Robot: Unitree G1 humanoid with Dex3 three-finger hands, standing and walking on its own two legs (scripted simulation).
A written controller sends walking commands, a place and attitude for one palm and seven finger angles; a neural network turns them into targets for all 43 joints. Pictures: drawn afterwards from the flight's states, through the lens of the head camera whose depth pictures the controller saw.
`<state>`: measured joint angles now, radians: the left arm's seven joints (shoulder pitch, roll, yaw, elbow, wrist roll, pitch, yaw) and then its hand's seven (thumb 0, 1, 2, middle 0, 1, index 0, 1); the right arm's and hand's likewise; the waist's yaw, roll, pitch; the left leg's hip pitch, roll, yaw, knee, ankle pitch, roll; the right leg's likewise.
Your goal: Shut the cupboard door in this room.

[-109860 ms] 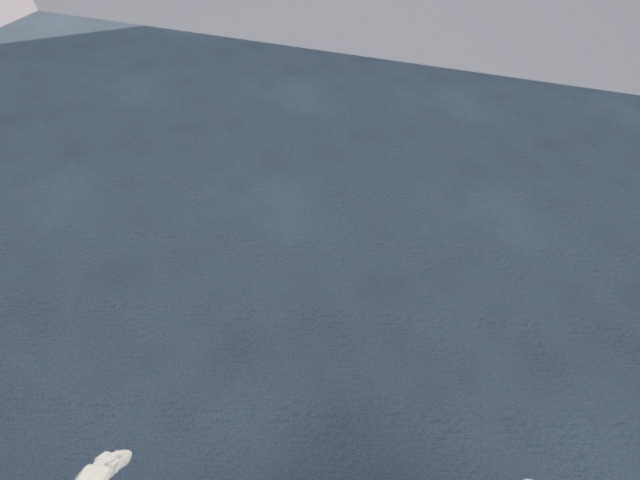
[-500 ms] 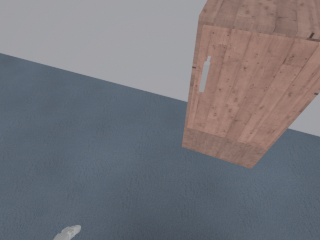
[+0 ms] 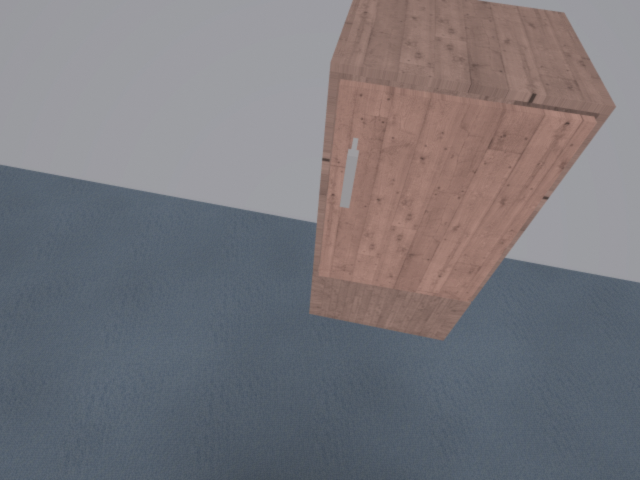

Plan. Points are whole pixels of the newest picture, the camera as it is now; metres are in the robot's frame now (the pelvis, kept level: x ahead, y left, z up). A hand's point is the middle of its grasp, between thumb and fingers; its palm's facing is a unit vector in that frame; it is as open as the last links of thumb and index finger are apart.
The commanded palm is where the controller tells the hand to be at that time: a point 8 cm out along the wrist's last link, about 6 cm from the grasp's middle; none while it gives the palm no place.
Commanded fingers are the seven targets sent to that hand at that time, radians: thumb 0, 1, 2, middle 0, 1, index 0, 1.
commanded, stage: turn to face it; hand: left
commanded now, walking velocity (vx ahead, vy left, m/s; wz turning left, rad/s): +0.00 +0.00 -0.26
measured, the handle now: (350, 173) +0.67 -0.02 -0.04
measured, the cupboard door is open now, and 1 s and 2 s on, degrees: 1 1 1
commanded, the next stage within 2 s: take the last steps up to it in 0.02 s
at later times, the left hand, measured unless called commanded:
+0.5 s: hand out of the picture +0.13 +0.12 -0.15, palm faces -0.10 -0.97 -0.22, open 7.4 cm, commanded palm none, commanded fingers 0.00 0.90 0.90 -0.20 -0.30 -0.20 -0.30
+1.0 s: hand (276, 415) +0.24 +0.08 -0.17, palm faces -0.11 -0.98 -0.18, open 7.3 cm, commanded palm none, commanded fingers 0.00 0.90 0.90 -0.20 -0.30 -0.20 -0.30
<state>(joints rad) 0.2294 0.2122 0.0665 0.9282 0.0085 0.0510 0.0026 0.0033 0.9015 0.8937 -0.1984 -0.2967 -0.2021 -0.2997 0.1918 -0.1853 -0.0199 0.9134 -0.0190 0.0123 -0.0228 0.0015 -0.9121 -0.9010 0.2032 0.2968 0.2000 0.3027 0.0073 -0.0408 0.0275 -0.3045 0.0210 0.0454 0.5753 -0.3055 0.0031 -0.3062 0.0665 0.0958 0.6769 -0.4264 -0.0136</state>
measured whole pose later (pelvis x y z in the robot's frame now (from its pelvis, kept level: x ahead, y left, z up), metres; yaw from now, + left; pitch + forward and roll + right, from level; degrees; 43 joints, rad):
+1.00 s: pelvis +0.17 -0.09 +0.01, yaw -9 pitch -1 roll -1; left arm 0.22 0.17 0.04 1.02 0.01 0.03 0.02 0.01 0.92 0.89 -0.19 -0.30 -0.20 -0.30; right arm 0.18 -0.16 -0.01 1.02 -0.02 0.00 -0.04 -0.01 -0.95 -0.90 0.21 0.30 0.20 0.30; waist 0.01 -0.01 0.10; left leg -0.29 0.04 0.12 0.51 -0.20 0.05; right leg -0.37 -0.04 0.00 0.81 -0.44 0.01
